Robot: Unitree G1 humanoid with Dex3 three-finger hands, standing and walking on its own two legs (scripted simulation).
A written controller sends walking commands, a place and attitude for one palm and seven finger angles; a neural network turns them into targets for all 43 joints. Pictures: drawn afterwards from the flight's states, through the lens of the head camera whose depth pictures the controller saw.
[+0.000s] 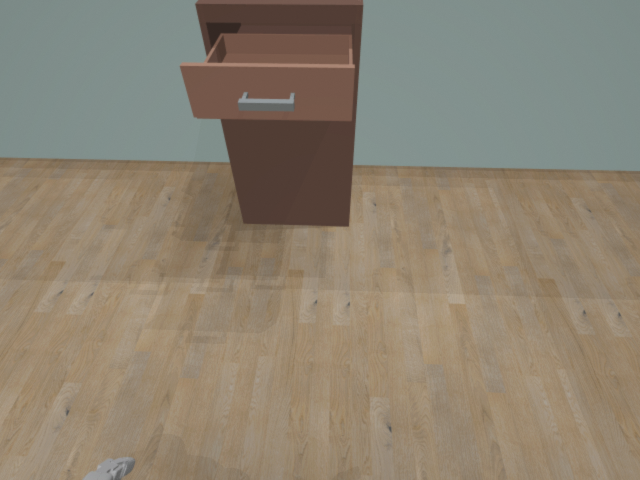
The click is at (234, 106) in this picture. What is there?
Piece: drawer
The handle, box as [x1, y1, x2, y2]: [238, 92, 294, 110]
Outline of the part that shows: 238,100 239,110 293,110 294,107 294,93 291,93 289,99 247,99 247,92 244,92 242,98 239,98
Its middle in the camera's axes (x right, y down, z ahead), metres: -0.14 -0.35 +0.97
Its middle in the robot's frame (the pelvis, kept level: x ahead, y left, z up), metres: +0.95 +0.18 +0.00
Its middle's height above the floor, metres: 0.77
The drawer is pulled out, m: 0.29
